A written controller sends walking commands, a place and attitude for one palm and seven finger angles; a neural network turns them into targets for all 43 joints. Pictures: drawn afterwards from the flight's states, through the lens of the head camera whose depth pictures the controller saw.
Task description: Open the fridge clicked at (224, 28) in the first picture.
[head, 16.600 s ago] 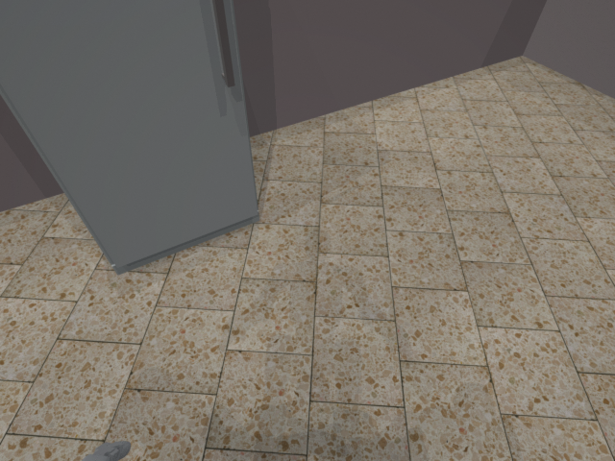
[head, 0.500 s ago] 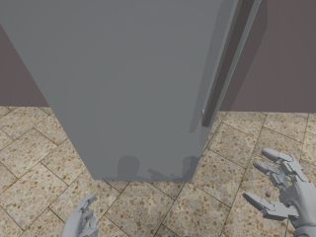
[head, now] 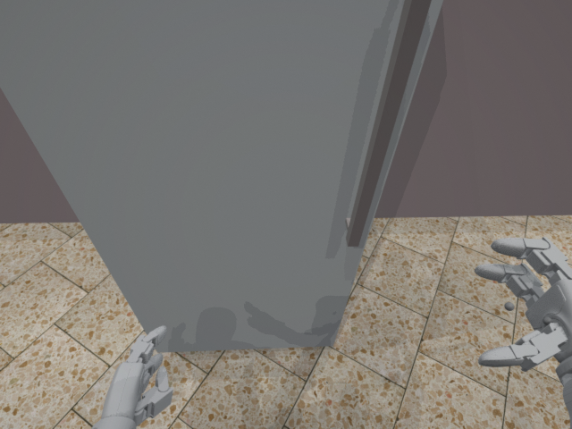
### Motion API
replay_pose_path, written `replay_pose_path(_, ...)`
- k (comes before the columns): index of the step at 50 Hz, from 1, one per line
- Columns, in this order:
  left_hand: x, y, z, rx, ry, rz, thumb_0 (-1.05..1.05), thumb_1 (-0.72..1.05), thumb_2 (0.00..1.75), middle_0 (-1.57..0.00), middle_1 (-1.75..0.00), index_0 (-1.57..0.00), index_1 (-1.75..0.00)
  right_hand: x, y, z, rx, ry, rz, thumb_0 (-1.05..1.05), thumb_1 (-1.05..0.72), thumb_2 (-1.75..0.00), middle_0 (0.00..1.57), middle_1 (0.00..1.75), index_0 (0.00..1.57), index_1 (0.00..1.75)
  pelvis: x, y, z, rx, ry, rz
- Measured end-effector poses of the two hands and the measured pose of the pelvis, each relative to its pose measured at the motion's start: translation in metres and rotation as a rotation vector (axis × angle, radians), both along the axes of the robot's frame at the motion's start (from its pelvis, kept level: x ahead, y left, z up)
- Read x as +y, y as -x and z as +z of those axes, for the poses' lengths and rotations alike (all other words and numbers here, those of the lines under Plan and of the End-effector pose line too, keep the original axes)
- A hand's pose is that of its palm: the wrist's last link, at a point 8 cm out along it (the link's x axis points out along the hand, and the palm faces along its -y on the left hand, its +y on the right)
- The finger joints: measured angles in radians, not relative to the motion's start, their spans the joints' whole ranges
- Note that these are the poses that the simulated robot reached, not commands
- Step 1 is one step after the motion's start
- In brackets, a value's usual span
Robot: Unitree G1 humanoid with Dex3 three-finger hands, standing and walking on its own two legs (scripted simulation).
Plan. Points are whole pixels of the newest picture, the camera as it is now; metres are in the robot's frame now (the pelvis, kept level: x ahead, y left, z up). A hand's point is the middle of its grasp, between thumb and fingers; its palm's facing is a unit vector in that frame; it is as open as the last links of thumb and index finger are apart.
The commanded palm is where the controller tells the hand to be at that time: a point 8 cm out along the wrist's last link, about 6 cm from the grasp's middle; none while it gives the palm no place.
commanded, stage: raise the hand to about handle height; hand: right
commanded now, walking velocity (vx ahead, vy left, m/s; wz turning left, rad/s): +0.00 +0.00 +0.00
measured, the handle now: (375, 137) +0.49 -0.12 +0.18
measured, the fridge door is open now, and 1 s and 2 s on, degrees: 0 0 0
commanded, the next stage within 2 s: move the hooked fingers beside the handle in 0.76 s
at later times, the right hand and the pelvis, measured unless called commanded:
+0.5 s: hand (519, 273) +0.28 -0.26 +0.14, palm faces +0.00 +1.00 -0.06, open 14.0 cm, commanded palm +0.24 -0.31 +0.15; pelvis +0.00 +0.01 +0.01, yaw +1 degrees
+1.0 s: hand (515, 267) +0.28 -0.26 +0.15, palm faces +0.01 +1.00 -0.05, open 14.0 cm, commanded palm +0.26 -0.30 +0.15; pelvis +0.00 +0.00 +0.01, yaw +0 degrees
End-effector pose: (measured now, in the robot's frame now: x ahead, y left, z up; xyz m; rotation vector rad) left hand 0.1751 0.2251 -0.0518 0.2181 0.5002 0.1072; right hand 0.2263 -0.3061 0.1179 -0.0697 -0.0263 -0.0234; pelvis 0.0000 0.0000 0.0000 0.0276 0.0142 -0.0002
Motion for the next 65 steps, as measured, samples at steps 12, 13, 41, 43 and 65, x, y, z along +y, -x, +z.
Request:
replay_pose_path(12, 0.008, 0.009, -0.004, 0.039, 0.004, 0.008, 0.02, 0.9, 0.89, -0.2, -0.31, -0.2, -0.3, -0.016, -0.016, 0.033, -0.023, 0.008, -0.006, -0.01, 0.5, -0.3, 0.3, 1.2, 0.3, 1.2, 0.006, 0.001, 0.006, -0.026, 0.006, -0.001)
replay_pose_path(13, 0.01, 0.011, -0.004, 0.042, 0.002, 0.013, 0.02, 0.9, 0.89, -0.2, -0.31, -0.2, -0.3, -0.017, -0.017, 0.035, -0.024, 0.008, -0.007, -0.01, 0.5, -0.3, 0.3, 1.2, 0.3, 1.2, 0.007, 0.001, 0.006, -0.027, 0.006, 0.0)
replay_pose_path(41, 0.017, 0.014, -0.003, 0.047, 0.005, 0.046, 0.02, 0.9, 0.89, -0.2, -0.3, -0.2, -0.3, -0.013, -0.029, 0.033, 0.003, -0.005, 0.003, -0.01, 0.5, -0.3, 0.3, 1.2, 0.3, 1.2, 0.007, -0.003, 0.009, -0.027, 0.011, 0.011)
replay_pose_path(43, 0.015, 0.012, -0.002, 0.045, 0.006, 0.044, 0.02, 0.9, 0.89, -0.2, -0.3, -0.2, -0.3, -0.013, -0.029, 0.032, 0.004, -0.008, 0.005, -0.01, 0.5, -0.3, 0.3, 1.2, 0.3, 1.2, 0.007, -0.003, 0.009, -0.027, 0.011, 0.011)
replay_pose_path(65, 0.02, 0.021, -0.007, 0.099, -0.002, 0.087, 0.02, 0.9, 0.89, -0.2, -0.3, -0.2, -0.3, 0.009, -0.073, 0.028, 0.009, -0.036, 0.028, -0.01, 0.5, -0.3, 0.3, 1.2, 0.3, 1.2, 0.005, -0.007, 0.01, -0.011, 0.015, 0.017)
